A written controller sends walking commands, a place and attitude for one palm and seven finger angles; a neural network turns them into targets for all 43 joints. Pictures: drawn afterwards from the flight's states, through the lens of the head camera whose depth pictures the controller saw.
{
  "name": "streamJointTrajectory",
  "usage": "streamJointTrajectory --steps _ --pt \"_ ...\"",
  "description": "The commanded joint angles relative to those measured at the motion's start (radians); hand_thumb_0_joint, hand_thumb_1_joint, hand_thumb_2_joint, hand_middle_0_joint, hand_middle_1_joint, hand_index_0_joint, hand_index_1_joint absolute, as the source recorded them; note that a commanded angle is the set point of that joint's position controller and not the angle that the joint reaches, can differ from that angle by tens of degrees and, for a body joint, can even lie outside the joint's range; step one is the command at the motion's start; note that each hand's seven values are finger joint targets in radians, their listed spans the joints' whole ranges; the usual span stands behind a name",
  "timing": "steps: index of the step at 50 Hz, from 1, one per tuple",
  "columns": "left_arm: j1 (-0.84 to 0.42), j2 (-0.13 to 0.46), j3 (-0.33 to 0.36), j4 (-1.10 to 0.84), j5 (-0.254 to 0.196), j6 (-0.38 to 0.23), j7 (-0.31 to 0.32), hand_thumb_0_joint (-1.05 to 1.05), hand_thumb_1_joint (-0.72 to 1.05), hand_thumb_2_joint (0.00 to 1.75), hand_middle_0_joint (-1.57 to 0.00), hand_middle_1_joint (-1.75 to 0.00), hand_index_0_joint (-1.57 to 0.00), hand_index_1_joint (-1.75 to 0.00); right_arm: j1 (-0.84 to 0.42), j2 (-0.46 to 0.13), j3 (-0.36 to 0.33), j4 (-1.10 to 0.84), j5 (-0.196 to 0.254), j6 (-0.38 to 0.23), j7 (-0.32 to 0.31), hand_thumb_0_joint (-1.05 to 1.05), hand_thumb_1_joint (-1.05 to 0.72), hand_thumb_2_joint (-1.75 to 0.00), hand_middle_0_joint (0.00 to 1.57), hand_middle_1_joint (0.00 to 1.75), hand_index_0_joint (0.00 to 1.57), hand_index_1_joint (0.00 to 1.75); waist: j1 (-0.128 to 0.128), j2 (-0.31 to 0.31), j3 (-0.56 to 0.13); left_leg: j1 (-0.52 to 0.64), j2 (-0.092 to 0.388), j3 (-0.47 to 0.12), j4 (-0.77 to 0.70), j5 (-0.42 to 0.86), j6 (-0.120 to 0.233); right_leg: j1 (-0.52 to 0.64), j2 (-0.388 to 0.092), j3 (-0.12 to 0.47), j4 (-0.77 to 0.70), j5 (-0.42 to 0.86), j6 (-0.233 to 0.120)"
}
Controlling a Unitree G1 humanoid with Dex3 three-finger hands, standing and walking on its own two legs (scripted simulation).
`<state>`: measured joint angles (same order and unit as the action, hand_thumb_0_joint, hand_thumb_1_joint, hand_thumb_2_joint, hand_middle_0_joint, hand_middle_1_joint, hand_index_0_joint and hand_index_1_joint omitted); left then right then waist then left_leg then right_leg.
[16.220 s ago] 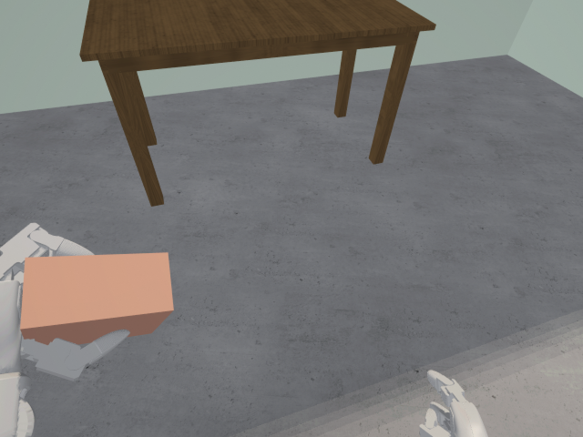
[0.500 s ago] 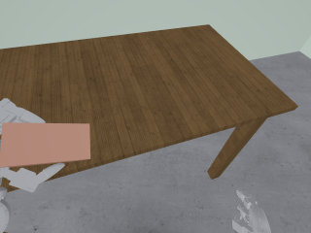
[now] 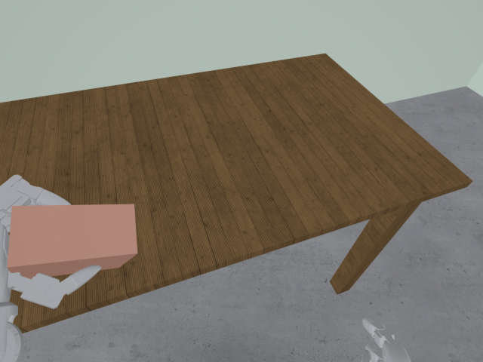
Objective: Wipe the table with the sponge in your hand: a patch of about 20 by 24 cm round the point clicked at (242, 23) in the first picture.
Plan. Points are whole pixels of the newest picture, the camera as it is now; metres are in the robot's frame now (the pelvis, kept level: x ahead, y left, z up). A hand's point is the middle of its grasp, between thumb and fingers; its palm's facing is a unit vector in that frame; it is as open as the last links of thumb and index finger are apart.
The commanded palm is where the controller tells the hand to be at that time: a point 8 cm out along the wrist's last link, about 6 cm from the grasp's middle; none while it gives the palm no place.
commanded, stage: come to a stop and stand still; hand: left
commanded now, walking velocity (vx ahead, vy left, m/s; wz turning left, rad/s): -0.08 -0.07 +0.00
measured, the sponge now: (93, 241) +0.23 +0.22 +0.14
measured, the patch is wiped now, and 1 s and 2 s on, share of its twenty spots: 0.00 0.00 0.00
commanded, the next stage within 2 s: look again from close up in 1.30 s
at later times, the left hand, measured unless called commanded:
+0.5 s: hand (61, 235) +0.22 +0.25 +0.15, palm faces +0.42 -0.83 -0.35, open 10.4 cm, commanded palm +0.18 +0.28 +0.18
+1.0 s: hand (17, 224) +0.23 +0.31 +0.15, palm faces +0.37 -0.82 -0.43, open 10.4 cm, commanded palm +0.18 +0.32 +0.18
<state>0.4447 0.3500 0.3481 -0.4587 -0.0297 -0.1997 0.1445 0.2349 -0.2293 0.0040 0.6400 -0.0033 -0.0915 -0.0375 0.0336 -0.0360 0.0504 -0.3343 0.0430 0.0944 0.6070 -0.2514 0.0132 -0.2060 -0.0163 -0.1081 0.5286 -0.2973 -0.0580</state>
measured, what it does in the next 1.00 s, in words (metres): steps on the spot: left foot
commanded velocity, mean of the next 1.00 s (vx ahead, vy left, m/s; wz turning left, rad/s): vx -0.02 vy -0.03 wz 0.00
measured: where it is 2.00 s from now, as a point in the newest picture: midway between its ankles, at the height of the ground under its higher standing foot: outside the picture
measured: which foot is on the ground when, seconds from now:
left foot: up 0.00-0.02, down 0.04-1.00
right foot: down 0.00-1.00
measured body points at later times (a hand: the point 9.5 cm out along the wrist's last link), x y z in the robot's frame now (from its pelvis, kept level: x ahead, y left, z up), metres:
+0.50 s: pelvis +0.02 +0.00 +0.00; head +0.02 +0.00 +0.45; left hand +0.20 +0.29 +0.17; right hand +0.20 -0.21 -0.08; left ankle +0.05 +0.13 -0.74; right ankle +0.01 -0.09 -0.74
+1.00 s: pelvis +0.01 +0.05 +0.00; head +0.04 +0.08 +0.45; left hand +0.21 +0.35 +0.18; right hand +0.17 -0.18 -0.07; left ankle +0.05 +0.13 -0.74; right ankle +0.01 -0.09 -0.74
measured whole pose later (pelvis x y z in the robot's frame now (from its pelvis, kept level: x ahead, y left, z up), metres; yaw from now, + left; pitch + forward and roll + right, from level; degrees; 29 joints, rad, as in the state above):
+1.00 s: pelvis +0.01 +0.05 +0.00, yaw -1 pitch -1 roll -1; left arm 0.44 0.43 0.41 -0.44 -0.04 -0.19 0.09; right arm 0.24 -0.18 0.03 0.59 0.02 -0.13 -0.04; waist 0.04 -0.05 0.08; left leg -0.27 0.01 0.09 0.47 -0.19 0.04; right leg -0.19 0.00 -0.02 0.43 -0.23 0.02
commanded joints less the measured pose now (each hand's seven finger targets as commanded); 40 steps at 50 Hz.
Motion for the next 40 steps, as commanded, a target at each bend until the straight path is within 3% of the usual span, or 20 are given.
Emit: streamJointTrajectory --steps 1,2,3,4,6,8,11,14,23,26,27,28,29,30,31,32,35,37,39,40 --pt "-0.128 0.178 0.09 -0.335 -0.008 -0.083 0.016 0.0 0.1 1.3 -1.2 -1.6 -1.2 -1.6 -0.124 -0.107 -0.058 -0.186 0.004 -0.075 -0.014 0.0 -0.9 -0.9 0.2 0.3 0.2 0.3 -0.016 0.169 -0.134 0.258 0.094 -0.177 -0.204 0.14 0.07 -0.114 -0.09 0.124 0.066 0.062 0.005" --pt "-0.138 0.192 0.104 -0.358 -0.002 -0.086 0.02 0.0 0.1 1.3 -1.2 -1.6 -1.2 -1.6 -0.123 -0.113 -0.057 -0.19 0.009 -0.071 -0.012 0.0 -0.9 -0.9 0.2 0.3 0.2 0.3 -0.013 0.266 -0.165 0.303 0.203 -0.333 -0.224 0.265 0.118 -0.174 -0.019 0.075 0.167 0.01 0.039" --pt "-0.139 0.204 0.111 -0.356 0.002 -0.088 0.018 0.0 0.1 1.3 -1.2 -1.6 -1.2 -1.6 -0.128 -0.104 -0.057 -0.195 0.008 -0.071 -0.008 0.0 -0.9 -0.9 0.2 0.3 0.2 0.3 -0.006 0.242 -0.165 0.292 0.243 -0.387 -0.26 0.385 0.139 -0.189 0.004 0.087 0.221 -0.132 0.04" --pt "-0.088 0.237 0.15 -0.285 0.002 -0.08 0.012 0.0 0.1 1.3 -1.2 -1.6 -1.2 -1.6 -0.138 -0.093 -0.048 -0.175 0.0 -0.071 -0.012 0.0 -0.9 -0.9 0.2 0.3 0.2 0.3 -0.01 0.249 -0.154 0.238 0.26 -0.393 -0.304 0.317 0.144 -0.18 -0.003 0.104 0.264 -0.2 0.045" --pt "-0.096 0.221 0.146 -0.336 -0.002 -0.067 0.009 0.0 0.1 1.3 -1.2 -1.6 -1.2 -1.6 -0.141 -0.077 -0.036 -0.189 -0.006 -0.071 -0.01 0.0 -0.9 -0.9 0.2 0.3 0.2 0.3 -0.009 0.268 -0.121 0.136 0.238 -0.317 -0.307 0.304 0.121 -0.095 -0.022 0.1 0.183 -0.144 0.044" --pt "-0.062 0.21 0.148 -0.358 -0.008 -0.07 0.01 0.0 0.1 1.3 -1.2 -1.6 -1.2 -1.6 -0.114 -0.081 -0.035 -0.193 0.005 -0.077 -0.002 0.0 -0.9 -0.9 0.2 0.3 0.2 0.3 -0.014 0.262 -0.169 0.177 0.191 -0.208 -0.216 0.412 0.073 -0.022 -0.011 0.072 -0.008 -0.002 0.045" --pt "-0.005 0.201 0.152 -0.332 -0.017 -0.057 0.005 0.0 0.1 1.3 -1.2 -1.6 -1.2 -1.6 -0.114 -0.08 -0.029 -0.204 0.013 -0.076 0.003 0.0 -0.9 -0.9 0.2 0.3 0.2 0.3 -0.025 0.169 -0.221 0.124 0.131 -0.139 -0.161 0.34 0.011 0.132 -0.02 0.089 -0.126 0.283 0.046" --pt "0.066 0.157 0.127 -0.246 -0.034 -0.021 0.005 0.0 0.1 1.3 -1.2 -1.6 -1.2 -1.6 -0.113 -0.082 -0.037 -0.194 0.024 -0.065 -0.002 0.0 -0.9 -0.9 0.2 0.3 0.2 0.3 -0.029 0.046 -0.187 0.123 0.078 -0.095 -0.139 0.202 -0.016 0.09 -0.057 0.173 -0.138 0.358 0.021" --pt "-0.167 0.156 0.056 -0.232 -0.028 0.016 0.01 0.0 0.1 1.3 -1.2 -1.6 -1.2 -1.6 -0.16 -0.075 -0.019 -0.192 0.016 -0.053 -0.03 0.0 -0.9 -0.9 0.2 0.3 0.2 0.3 -0.022 0.038 -0.088 0.152 0.055 -0.094 -0.183 0.04 -0.002 -0.025 -0.078 0.213 -0.243 0.136 0.036" --pt "-0.177 0.175 0.065 -0.287 -0.024 0.007 0.018 0.0 0.1 1.3 -1.2 -1.6 -1.2 -1.6 -0.174 -0.078 -0.021 -0.197 0.013 -0.058 -0.034 0.0 -0.9 -0.9 0.2 0.3 0.2 0.3 -0.017 0.097 -0.081 0.16 0.05 -0.101 -0.209 0.026 0.002 -0.021 -0.071 0.207 -0.251 0.106 0.032" --pt "-1.061 0.936 0.638 -0.394 0.117 -0.072 0.005 0.0 0.1 1.3 -1.2 -1.6 -1.2 -1.6 -0.008 -0.106 -0.073 -0.166 -0.031 -0.097 -0.031 0.0 -0.9 -0.9 0.2 0.3 0.2 0.3 0.032 -0.132 0.046 0.041 0.045 -0.029 -0.02 0.135 0.005 -0.157 -0.085 0.279 -0.347 0.391 0.107" --pt "-0.578 0.353 0.237 0.072 0.044 -0.045 -0.039 0.0 0.1 1.3 -1.2 -1.6 -1.2 -1.6 -0.09 -0.011 -0.031 -0.121 -0.012 -0.098 -0.018 0.0 -0.9 -0.9 0.2 0.3 0.2 0.3 0.004 -0.135 -0.16 0.107 -0.052 -0.066 -0.062 0.153 0.01 0.002 -0.143 0.318 -0.195 0.535 0.005" --pt "-0.421 0.303 0.21 -0.109 -0.011 -0.041 -0.011 0.0 0.1 1.3 -1.2 -1.6 -1.2 -1.6 -0.167 -0.071 -0.055 -0.201 0.033 -0.09 -0.003 0.0 -0.9 -0.9 0.2 0.3 0.2 0.3 0.022 0.101 -0.188 0.215 -0.018 -0.045 -0.119 0.202 0.003 0.029 -0.134 0.282 -0.157 0.543 0.013" --pt "-0.353 0.171 0.11 0.004 -0.01 -0.041 -0.022 0.0 0.1 1.3 -1.2 -1.6 -1.2 -1.6 -0.107 -0.075 -0.061 -0.19 0.031 -0.097 -0.002 0.0 -0.9 -0.9 0.2 0.3 0.2 0.3 0.005 0.135 -0.207 0.231 0.003 -0.024 -0.119 0.231 0.003 0.034 -0.11 0.259 -0.139 0.489 0.022" --pt "-0.321 0.174 0.086 -0.124 -0.022 -0.064 -0.033 0.0 0.1 1.3 -1.2 -1.6 -1.2 -1.6 -0.111 -0.094 -0.059 -0.203 0.025 -0.104 0.009 0.0 -0.9 -0.9 0.2 0.3 0.2 0.3 0.009 0.221 -0.245 0.25 0.015 -0.056 -0.144 0.275 0.015 0.06 -0.089 0.239 -0.114 0.45 0.049" --pt "-0.216 0.167 0.083 -0.16 -0.025 -0.068 -0.033 0.0 0.1 1.3 -1.2 -1.6 -1.2 -1.6 -0.114 -0.096 -0.061 -0.204 0.026 -0.103 0.025 0.0 -0.9 -0.9 0.2 0.3 0.2 0.3 0.017 0.232 -0.256 0.268 0.032 -0.059 -0.143 0.313 0.023 0.063 -0.073 0.221 -0.111 0.416 0.068" --pt "-0.017 0.119 0.033 -0.237 -0.026 -0.061 -0.04 0.0 0.1 1.3 -1.2 -1.6 -1.2 -1.6 -0.141 -0.087 -0.052 -0.232 0.03 -0.099 0.048 0.0 -0.9 -0.9 0.2 0.3 0.2 0.3 0.015 0.123 -0.223 0.182 0.054 -0.081 -0.163 0.247 0.028 0.077 -0.048 0.166 -0.115 0.277 0.064" --pt "0.006 0.2 0.113 -0.251 -0.029 -0.06 -0.038 0.0 0.1 1.3 -1.2 -1.6 -1.2 -1.6 -0.146 -0.096 -0.052 -0.239 0.026 -0.097 0.04 0.0 -0.9 -0.9 0.2 0.3 0.2 0.3 0.009 0.003 -0.175 0.134 0.037 -0.088 -0.189 0.107 0.008 0.048 -0.043 0.175 -0.167 0.166 0.044" --pt "0.039 0.288 0.223 -0.217 -0.032 -0.055 -0.022 0.0 0.1 1.3 -1.2 -1.6 -1.2 -1.6 -0.161 -0.095 -0.046 -0.236 0.025 -0.082 0.015 0.0 -0.9 -0.9 0.2 0.3 0.2 0.3 0.006 -0.031 -0.138 0.145 0.035 -0.097 -0.214 0.026 0.003 -0.019 -0.045 0.169 -0.197 0.064 0.037" --pt "0.035 0.256 0.212 -0.186 -0.04 -0.057 -0.026 0.0 0.1 1.3 -1.2 -1.6 -1.2 -1.6 -0.15 -0.094 -0.044 -0.241 0.021 -0.074 0.006 0.0 -0.9 -0.9 0.2 0.3 0.2 0.3 -0.003 -0.043 -0.12 0.116 0.042 -0.115 -0.232 -0.012 0.01 -0.024 -0.041 0.159 -0.2 0.027 0.039"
